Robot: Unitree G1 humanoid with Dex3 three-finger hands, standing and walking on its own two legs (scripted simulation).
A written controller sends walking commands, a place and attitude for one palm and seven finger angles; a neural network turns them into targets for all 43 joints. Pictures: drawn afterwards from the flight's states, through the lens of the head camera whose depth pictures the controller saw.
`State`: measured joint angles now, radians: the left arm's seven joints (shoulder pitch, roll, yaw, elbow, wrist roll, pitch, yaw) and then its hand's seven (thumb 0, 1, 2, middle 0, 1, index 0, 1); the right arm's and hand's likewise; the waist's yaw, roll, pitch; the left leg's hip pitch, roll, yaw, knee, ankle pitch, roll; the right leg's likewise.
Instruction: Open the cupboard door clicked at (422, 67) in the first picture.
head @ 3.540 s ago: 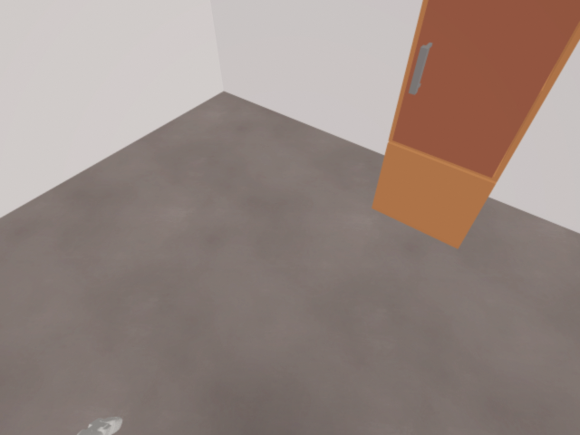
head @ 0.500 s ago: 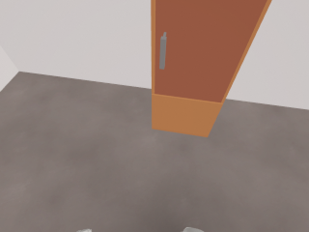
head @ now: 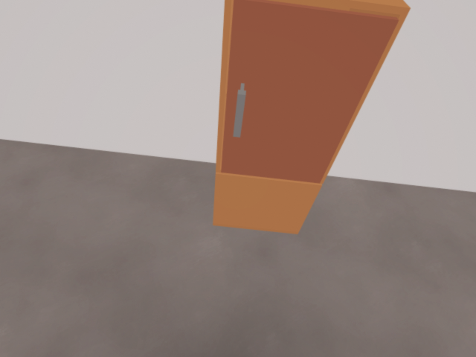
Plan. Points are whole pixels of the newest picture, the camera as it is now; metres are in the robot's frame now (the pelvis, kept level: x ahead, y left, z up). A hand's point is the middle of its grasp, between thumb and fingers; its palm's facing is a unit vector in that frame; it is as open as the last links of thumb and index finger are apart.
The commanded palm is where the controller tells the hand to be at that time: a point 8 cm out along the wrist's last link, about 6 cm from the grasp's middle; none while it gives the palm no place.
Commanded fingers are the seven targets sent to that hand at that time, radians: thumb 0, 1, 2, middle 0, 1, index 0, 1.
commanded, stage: take the last steps up to it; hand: left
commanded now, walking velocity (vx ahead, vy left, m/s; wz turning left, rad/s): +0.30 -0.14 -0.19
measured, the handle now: (239, 110) +0.76 +0.04 -0.03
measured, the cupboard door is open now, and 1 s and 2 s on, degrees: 0 0 0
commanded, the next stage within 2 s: come to a stop and stand still in 0.68 s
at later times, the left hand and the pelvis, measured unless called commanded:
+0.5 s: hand (204, 315) +0.23 +0.07 -0.17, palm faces -0.13 -0.98 -0.18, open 7.4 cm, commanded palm none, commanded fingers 0.00 0.90 0.90 -0.20 -0.30 -0.20 -0.30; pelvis +0.10 -0.09 -0.01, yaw -5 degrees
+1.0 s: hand (218, 340) +0.19 +0.04 -0.19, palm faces +0.02 -0.99 -0.14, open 7.4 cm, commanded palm none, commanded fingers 0.00 0.90 0.90 -0.20 -0.30 -0.20 -0.30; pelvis +0.23 -0.11 -0.01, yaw -5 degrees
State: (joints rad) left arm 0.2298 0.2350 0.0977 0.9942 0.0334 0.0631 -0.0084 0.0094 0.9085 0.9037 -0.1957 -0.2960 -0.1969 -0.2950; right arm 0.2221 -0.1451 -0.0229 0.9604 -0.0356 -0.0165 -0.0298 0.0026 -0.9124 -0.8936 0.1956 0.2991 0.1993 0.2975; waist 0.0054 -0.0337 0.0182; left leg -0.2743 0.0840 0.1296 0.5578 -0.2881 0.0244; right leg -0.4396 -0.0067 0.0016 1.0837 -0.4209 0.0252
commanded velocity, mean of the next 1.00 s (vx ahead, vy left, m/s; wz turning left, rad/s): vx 0.11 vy -0.07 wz -0.03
